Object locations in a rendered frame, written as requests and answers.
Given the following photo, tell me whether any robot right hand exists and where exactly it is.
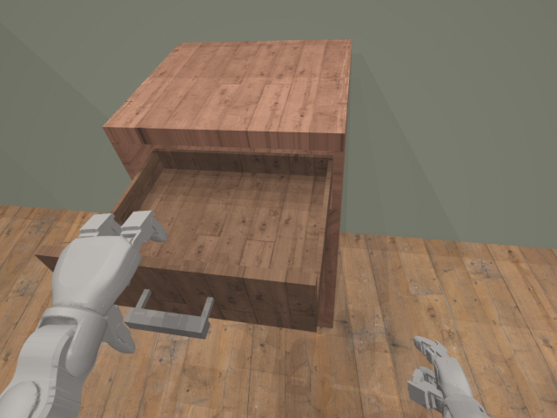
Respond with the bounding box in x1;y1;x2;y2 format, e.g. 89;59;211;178
407;336;473;413

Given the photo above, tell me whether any drawer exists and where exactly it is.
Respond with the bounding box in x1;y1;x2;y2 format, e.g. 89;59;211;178
34;148;333;333

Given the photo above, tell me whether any cabinet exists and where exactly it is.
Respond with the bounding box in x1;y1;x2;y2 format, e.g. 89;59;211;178
103;39;352;328

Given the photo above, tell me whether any handle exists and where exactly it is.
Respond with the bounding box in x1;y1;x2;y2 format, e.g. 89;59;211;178
124;289;214;340

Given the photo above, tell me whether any robot left hand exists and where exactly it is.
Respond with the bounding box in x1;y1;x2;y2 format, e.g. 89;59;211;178
51;211;168;354

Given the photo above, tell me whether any robot left forearm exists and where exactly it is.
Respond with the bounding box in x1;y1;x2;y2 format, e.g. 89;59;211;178
0;305;108;418

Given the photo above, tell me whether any robot right forearm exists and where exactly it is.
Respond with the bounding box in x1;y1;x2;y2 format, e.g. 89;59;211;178
442;394;491;418

